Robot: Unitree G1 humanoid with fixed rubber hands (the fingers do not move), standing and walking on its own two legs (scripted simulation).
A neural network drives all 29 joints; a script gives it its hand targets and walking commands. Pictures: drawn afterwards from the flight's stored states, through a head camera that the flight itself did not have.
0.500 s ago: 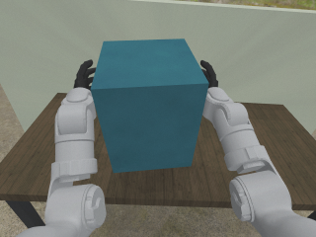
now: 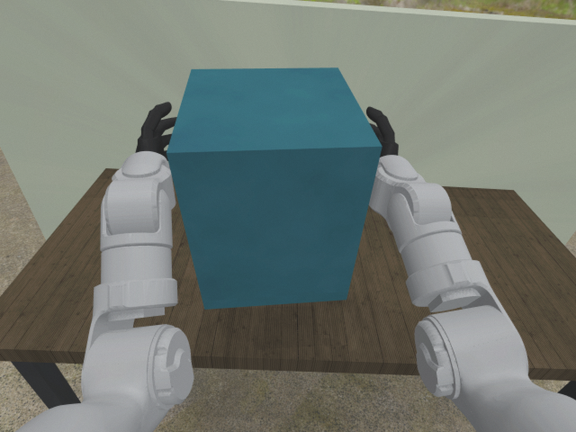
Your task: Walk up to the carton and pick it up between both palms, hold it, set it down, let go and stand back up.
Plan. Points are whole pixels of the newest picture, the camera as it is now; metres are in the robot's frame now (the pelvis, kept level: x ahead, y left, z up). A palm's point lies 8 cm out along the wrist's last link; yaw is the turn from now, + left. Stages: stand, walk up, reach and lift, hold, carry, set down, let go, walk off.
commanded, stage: hold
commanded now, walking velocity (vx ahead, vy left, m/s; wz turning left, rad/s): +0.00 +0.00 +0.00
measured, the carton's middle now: (271, 188) +0.38 +0.01 +0.21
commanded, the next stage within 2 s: none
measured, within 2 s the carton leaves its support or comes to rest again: neither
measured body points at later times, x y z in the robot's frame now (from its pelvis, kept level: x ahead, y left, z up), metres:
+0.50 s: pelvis +0.00 +0.00 +0.00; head -0.07 +0.02 +0.44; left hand +0.38 +0.16 +0.25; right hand +0.39 -0.14 +0.25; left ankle +0.02 +0.11 -0.75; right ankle +0.02 -0.11 -0.75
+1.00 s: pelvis +0.00 +0.00 +0.00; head -0.07 +0.02 +0.44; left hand +0.38 +0.16 +0.25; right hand +0.39 -0.14 +0.25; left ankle +0.02 +0.11 -0.75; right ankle +0.02 -0.11 -0.75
